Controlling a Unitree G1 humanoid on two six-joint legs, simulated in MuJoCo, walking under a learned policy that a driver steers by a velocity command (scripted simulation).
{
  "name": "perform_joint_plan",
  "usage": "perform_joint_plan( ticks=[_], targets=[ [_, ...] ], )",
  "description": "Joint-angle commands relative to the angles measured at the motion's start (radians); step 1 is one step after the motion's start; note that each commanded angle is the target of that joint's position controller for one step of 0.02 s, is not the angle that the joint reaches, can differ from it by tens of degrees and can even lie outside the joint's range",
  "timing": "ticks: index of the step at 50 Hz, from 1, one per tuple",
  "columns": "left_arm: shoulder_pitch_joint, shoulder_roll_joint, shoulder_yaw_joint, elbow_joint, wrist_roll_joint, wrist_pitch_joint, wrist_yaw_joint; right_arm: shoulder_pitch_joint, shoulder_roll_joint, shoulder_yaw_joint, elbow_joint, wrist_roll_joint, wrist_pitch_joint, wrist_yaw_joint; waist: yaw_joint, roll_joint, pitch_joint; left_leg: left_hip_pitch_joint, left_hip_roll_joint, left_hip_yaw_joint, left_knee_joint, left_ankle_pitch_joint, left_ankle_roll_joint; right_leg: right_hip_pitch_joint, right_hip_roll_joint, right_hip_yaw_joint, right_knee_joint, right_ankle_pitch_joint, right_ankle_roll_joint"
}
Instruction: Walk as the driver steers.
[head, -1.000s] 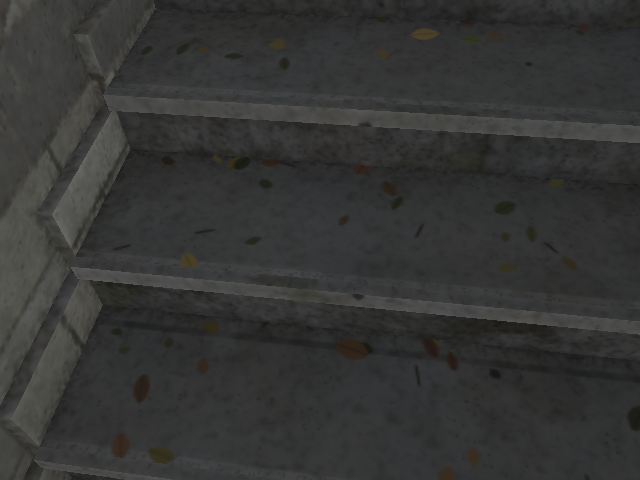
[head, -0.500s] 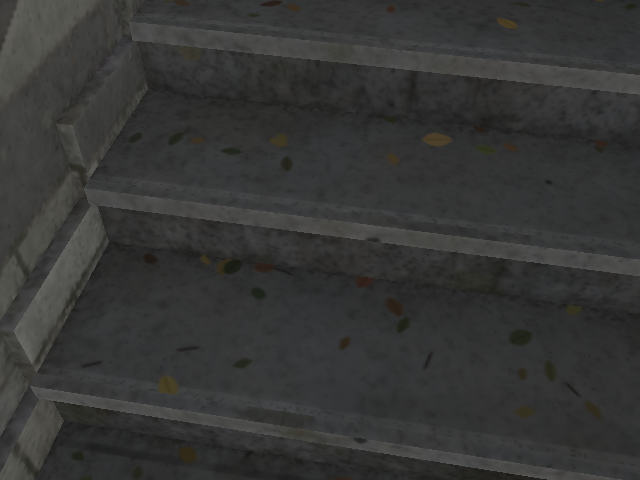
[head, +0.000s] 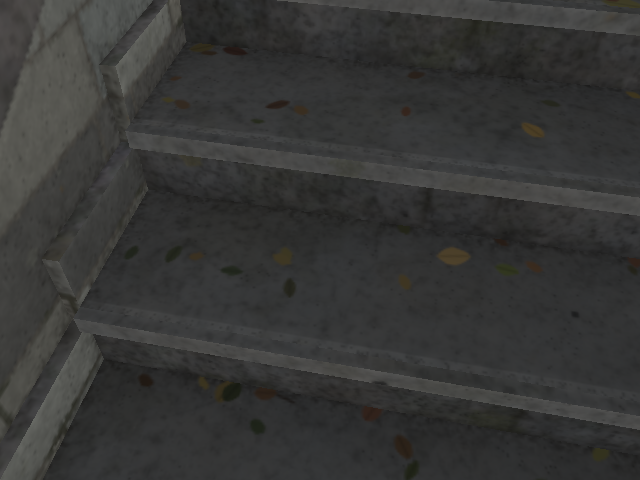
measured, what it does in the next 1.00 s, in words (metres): climbs: left foot 0.17 m higher, then right foot 0.17 m higher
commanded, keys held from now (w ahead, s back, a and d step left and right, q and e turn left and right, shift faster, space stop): w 0.64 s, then w+e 0.36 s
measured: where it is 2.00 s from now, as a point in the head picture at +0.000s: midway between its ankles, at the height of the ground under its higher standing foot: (404, 143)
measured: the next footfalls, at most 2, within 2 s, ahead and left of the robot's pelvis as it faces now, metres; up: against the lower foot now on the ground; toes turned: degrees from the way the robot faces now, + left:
left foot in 0.40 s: +0.41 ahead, +0.14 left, +0.17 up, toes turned +4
right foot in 0.90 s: +0.69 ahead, -0.10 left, +0.34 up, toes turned -10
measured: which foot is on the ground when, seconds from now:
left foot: up 0.00-0.38, down 0.40-0.94, up 0.96-1.00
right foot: down 0.00-0.42, up 0.44-0.88, down 0.90-1.00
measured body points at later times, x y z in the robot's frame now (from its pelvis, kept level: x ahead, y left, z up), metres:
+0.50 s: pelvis +0.29 +0.05 +0.12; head +0.31 +0.04 +0.57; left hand +0.20 +0.26 -0.02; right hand +0.52 -0.14 +0.04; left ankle +0.37 +0.14 -0.51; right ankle +0.10 -0.08 -0.51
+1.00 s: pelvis +0.58 -0.01 +0.28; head +0.58 -0.02 +0.72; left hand +0.84 +0.14 +0.20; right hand +0.53 -0.21 +0.11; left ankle +0.41 +0.15 -0.41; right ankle +0.65 -0.09 -0.34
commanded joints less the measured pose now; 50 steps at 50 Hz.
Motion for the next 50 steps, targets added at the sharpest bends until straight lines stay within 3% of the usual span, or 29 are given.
perform_joint_plan(
  ticks=[1, 3, 5, 7, 9, 11, 14, 15, 17, 19, 20, 21, 22, 23, 24, 25, 27, 29, 31, 33, 37, 40, 41, 43, 46, 47, 48, 49, 50],
  targets=[
    [-0.174, -0.102, -0.035, -0.010, 0.024, -0.058, -0.037, 0.091, 0.015, 0.020, -0.081, 0.014, 0.016, -0.007, -0.176, 0.017, 0.053, -0.279, 0.084, 0.069, 0.045, -0.018, 0.023, 0.022, -0.224, 0.329, -0.586, 0.105, -0.033],
    [-0.178, -0.063, -0.040, -0.035, 0.041, -0.085, -0.018, 0.001, -0.006, 0.013, -0.113, 0.008, 0.005, 0.008, -0.174, -0.065, 0.024, -0.107, 0.120, 0.238, -0.086, 0.002, -0.033, -0.140, -0.125, 0.139, -0.614, 0.187, -0.012],
    [0.148, -0.037, -0.042, 0.058, 0.054, -0.069, 0.007, -0.094, 0.062, 0.051, -0.111, -0.006, 0.014, 0.028, -0.043, -0.160, 0.027, -0.387, 0.128, 0.262, 0.168, -0.108, -0.056, 0.140, -0.190, 0.257, -0.608, 0.195, -0.077],
    [0.385, -0.029, -0.048, 0.146, 0.085, -0.042, 0.000, -0.253, 0.099, 0.086, -0.173, 0.012, 0.011, -0.014, 0.041, -0.134, 0.109, -0.831, 0.098, 0.153, 0.293, -0.266, -0.016, 0.527, -0.289, 0.404, -0.594, 0.187, -0.103],
    [0.385, -0.051, -0.061, 0.169, 0.096, -0.048, -0.015, -0.295, 0.071, 0.091, -0.212, 0.006, 0.011, -0.021, 0.007, -0.078, 0.119, -0.930, 0.143, 0.163, 0.133, -0.184, 0.010, 0.628, -0.337, 0.427, -0.625, 0.177, -0.107],
    [0.375, -0.034, -0.066, 0.171, 0.087, -0.064, -0.028, -0.430, 0.038, 0.082, -0.280, 0.008, 0.044, -0.010, 0.009, -0.118, 0.112, -0.745, 0.212, 0.349, -0.090, -0.058, -0.016, 0.440, -0.294, 0.327, -0.741, 0.151, -0.097],
    [0.404, -0.053, -0.084, 0.163, 0.032, -0.062, -0.041, -0.613, 0.123, 0.112, -0.350, -0.024, 0.112, 0.018, 0.034, -0.148, 0.103, -0.383, 0.240, 0.449, -0.289, -0.116, -0.067, 0.218, -0.327, 0.256, -0.891, 0.387, -0.110],
    [0.305, -0.048, -0.083, 0.120, -0.005, -0.073, -0.049, -0.547, 0.116, 0.103, -0.311, -0.036, 0.114, 0.028, -0.027, -0.155, 0.097, -0.220, 0.221, 0.462, -0.400, -0.196, -0.071, 0.204, -0.310, 0.181, -0.872, 0.587, -0.096],
    [0.312, 0.093, -0.062, 0.125, -0.048, -0.108, -0.052, -0.538, 0.059, 0.084, -0.321, -0.025, 0.117, 0.054, -0.090, -0.255, -0.005, 0.035, 0.117, 0.553, -0.545, -0.324, -0.106, 0.287, -0.338, 0.149, -0.785, 1.389, -0.167],
    [0.312, 0.188, -0.018, 0.134, -0.073, -0.104, -0.052, -0.457, 0.036, 0.070, -0.303, -0.028, 0.102, 0.051, -0.126, -0.295, -0.037, 0.073, 0.047, 0.563, -0.837, -0.512, -0.130, 0.605, -0.374, 0.149, -0.650, 1.782, -0.160],
    [0.317, 0.208, 0.002, 0.155, -0.068, -0.094, -0.057, -0.402, 0.021, 0.053, -0.282, -0.019, 0.089, 0.037, -0.138, -0.296, -0.073, 0.178, 0.034, 0.553, -0.959, -0.491, -0.108, 0.663, -0.371, 0.137, -0.549, 1.925, -0.126],
    [0.357, 0.169, 0.013, 0.131, -0.011, -0.088, -0.051, -0.162, -0.026, 0.031, -0.201, -0.035, 0.077, 0.019, -0.148, -0.155, -0.264, 0.608, 0.099, 0.366, -0.890, -0.070, -0.026, 0.421, -0.334, 0.157, -0.296, 1.832, -0.055],
    [0.402, 0.095, -0.004, 0.115, 0.016, -0.086, -0.063, 0.029, -0.054, 0.028, -0.134, -0.001, 0.071, 0.012, -0.177, 0.024, -0.452, 0.966, 0.206, -0.014, -1.140, -0.247, 0.068, 0.110, -0.230, 0.260, -0.110, 1.327, -0.038],
    [0.344, 0.016, -0.003, 0.123, -0.011, -0.066, -0.081, 0.294, -0.107, 0.000, -0.032, -0.038, 0.077, 0.003, -0.270, 0.197, -0.437, 1.070, 0.370, -0.431, -1.459, -0.356, 0.185, -0.123, -0.045, 0.359, 0.295, 0.414, 0.006],
    [0.231, 0.002, 0.016, 0.104, -0.041, -0.059, -0.081, 0.367, -0.141, -0.026, 0.022, -0.047, 0.031, -0.010, -0.275, 0.173, -0.242, 0.905, 0.375, -0.578, -1.599, -0.675, 0.135, -0.321, -0.007, 0.511, 0.762, 0.461, 0.004],
    [0.130, 0.010, 0.031, 0.079, -0.056, -0.073, -0.055, 0.290, -0.097, -0.017, 0.044, -0.023, -0.005, -0.017, -0.219, 0.120, -0.089, 0.767, 0.366, -0.504, -1.601, -0.707, 0.101, -0.476, -0.016, 0.508, 0.999, 0.489, -0.003],
    [-0.025, -0.019, 0.016, -0.008, -0.048, -0.064, 0.001, 0.079, 0.060, 0.018, 0.089, -0.002, -0.020, -0.004, -0.081, -0.058, -0.063, 0.652, 0.352, -0.235, -1.547, -0.405, 0.069, -0.595, -0.026, 0.479, 1.129, 0.495, -0.087],
    [0.009, -0.047, -0.006, -0.022, -0.046, -0.024, 0.010, -0.032, 0.191, 0.069, 0.111, -0.019, -0.021, 0.001, 0.042, -0.105, -0.081, 0.543, 0.300, -0.003, -1.566, -0.219, -0.011, -0.638, -0.100, 0.422, 1.107, 0.534, -0.124],
    [-0.027, -0.060, -0.016, -0.043, -0.052, -0.006, 0.000, -0.040, 0.188, 0.056, 0.094, -0.012, -0.040, 0.002, 0.081, -0.060, -0.059, 0.479, 0.243, 0.212, -1.623, -0.175, -0.034, -0.654, -0.170, 0.278, 1.106, 0.358, -0.094],
    [-0.149, -0.095, -0.044, -0.094, -0.078, -0.004, 0.009, 0.028, 0.146, 0.058, 0.111, -0.068, -0.059, -0.012, 0.056, 0.075, -0.002, 0.383, 0.243, 0.232, -1.705, -0.255, -0.031, -0.688, -0.174, 0.224, 1.286, 0.266, -0.115],
    [-0.435, -0.008, -0.059, -0.249, -0.065, 0.005, 0.025, 0.295, 0.115, 0.084, 0.243, -0.126, -0.052, -0.014, -0.013, -0.064, 0.001, 0.625, 0.310, 0.248, -1.759, -0.314, -0.091, -0.896, -0.251, 0.232, 1.004, 0.346, -0.179],
    [-0.691, 0.005, -0.062, -0.329, -0.065, 0.065, 0.015, 0.278, 0.044, 0.071, 0.168, -0.049, -0.045, 0.022, -0.084, 0.034, 0.056, 0.441, 0.372, 0.312, -2.013, -0.256, -0.036, -0.587, -0.247, 0.067, 0.657, 0.082, -0.071],
    [-0.581, -0.044, -0.063, -0.274, -0.063, 0.058, 0.001, 0.253, 0.028, 0.075, 0.126, -0.017, -0.051, 0.030, -0.064, 0.080, 0.030, 0.470, 0.373, 0.363, -1.972, -0.047, -0.038, -0.478, -0.211, 0.028, 0.701, 0.053, -0.032],
    [-0.513, -0.051, -0.064, -0.265, -0.051, 0.053, -0.028, 0.242, -0.100, 0.045, 0.120, -0.009, -0.071, 0.026, -0.018, 0.076, -0.020, 0.652, 0.384, 0.423, -1.853, 0.666, -0.001, -0.365, -0.129, -0.041, 0.554, 0.099, -0.017],
    [-0.358, -0.016, -0.044, -0.243, -0.066, 0.002, -0.028, 0.303, -0.175, -0.003, 0.174, -0.040, -0.080, 0.039, 0.012, 0.148, -0.103, 0.989, 0.396, 0.452, -1.616, 1.193, -0.034, -0.170, -0.030, -0.008, 0.201, 0.063, -0.065],
    [-0.230, 0.064, -0.025, -0.197, -0.088, -0.006, -0.010, 0.402, -0.077, 0.010, 0.170, -0.088, -0.085, 0.047, -0.021, 0.017, -0.275, 0.714, 0.340, 0.429, -1.452, 1.107, -0.077, 0.232, -0.057, 0.185, 0.252, 0.322, -0.139],
    [-0.056, 0.122, 0.000, -0.135, -0.089, 0.002, 0.008, 0.345, -0.097, 0.002, 0.153, -0.094, -0.077, 0.064, 0.062, -0.047, -0.301, 0.527, 0.248, 0.398, -1.253, 0.813, -0.097, 0.393, -0.079, 0.403, 0.031, 0.160, -0.168],
    [0.173, 0.193, 0.022, -0.040, -0.043, 0.005, 0.030, 0.222, -0.029, 0.005, 0.109, -0.088, -0.055, 0.081, 0.131, -0.230, -0.259, 0.201, 0.124, 0.312, -0.941, -0.011, -0.154, 0.584, -0.179, 0.716, -0.264, 0.092, -0.231],
    [0.225, 0.246, 0.052, -0.052, -0.015, 0.000, 0.045, 0.122, -0.026, -0.004, 0.083, -0.029, -0.036, 0.088, 0.155, -0.264, -0.217, 0.049, 0.085, 0.135, -0.513, -0.164, -0.170, 0.506, -0.250, 0.951, -0.437, -0.111, -0.216]
  ],
)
